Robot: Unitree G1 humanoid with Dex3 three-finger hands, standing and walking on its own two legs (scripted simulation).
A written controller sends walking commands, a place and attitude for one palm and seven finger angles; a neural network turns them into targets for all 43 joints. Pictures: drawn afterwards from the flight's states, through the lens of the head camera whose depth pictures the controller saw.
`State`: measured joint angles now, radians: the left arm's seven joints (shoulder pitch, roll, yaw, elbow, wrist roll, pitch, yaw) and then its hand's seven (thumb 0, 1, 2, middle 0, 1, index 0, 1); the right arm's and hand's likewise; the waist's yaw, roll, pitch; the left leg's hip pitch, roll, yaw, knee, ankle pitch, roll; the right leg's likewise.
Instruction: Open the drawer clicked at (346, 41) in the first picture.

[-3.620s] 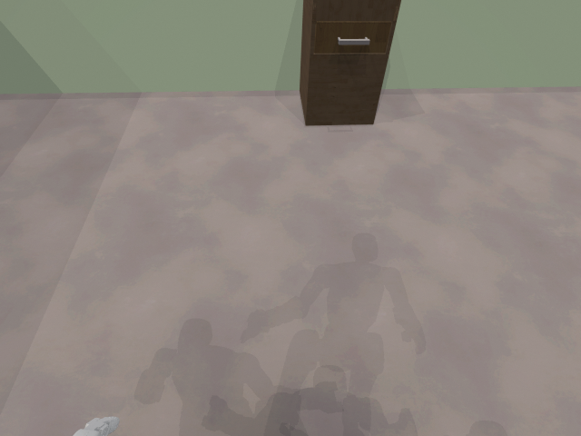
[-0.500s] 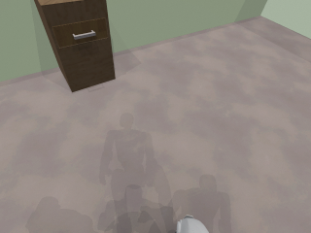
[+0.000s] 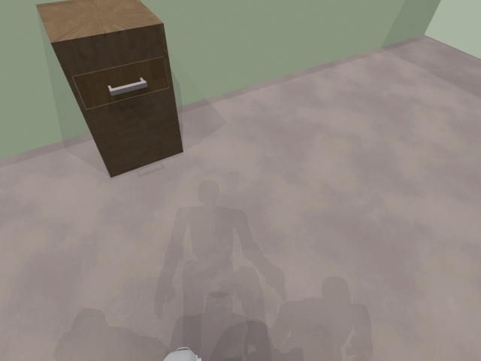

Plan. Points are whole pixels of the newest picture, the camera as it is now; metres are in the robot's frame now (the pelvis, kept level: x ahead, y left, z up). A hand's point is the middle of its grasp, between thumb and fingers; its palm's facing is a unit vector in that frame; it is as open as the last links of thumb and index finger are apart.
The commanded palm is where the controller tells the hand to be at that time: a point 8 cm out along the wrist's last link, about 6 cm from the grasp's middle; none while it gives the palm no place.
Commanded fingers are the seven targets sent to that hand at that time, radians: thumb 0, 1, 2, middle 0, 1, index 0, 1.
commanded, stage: walk to a spot facing it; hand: left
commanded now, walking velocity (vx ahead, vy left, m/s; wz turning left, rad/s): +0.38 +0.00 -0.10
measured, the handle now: (127, 85) +1.21 +0.58 -0.24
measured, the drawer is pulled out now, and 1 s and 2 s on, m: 0.00 0.00 0.00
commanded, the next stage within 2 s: turn to face it in 1.24 s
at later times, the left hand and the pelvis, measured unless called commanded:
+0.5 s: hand (175, 263) +0.35 +0.17 -0.16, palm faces -0.13 -0.97 -0.21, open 7.4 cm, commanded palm none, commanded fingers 0.00 0.90 0.90 -0.20 -0.30 -0.20 -0.30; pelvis +0.23 +0.00 +0.00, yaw -7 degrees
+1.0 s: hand (199, 244) +0.41 +0.12 -0.17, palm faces +0.04 -0.99 -0.15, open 7.4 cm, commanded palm none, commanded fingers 0.00 0.90 0.90 -0.20 -0.30 -0.20 -0.30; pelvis +0.45 -0.04 +0.00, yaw -4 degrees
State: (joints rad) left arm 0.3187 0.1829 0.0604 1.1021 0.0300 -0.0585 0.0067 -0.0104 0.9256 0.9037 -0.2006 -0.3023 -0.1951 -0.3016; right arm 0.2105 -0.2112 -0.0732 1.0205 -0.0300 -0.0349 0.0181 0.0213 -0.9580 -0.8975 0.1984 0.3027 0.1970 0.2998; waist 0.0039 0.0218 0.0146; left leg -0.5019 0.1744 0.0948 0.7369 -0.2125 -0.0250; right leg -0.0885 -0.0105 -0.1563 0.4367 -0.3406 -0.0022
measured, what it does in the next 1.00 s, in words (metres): walks ahead: left foot, then right foot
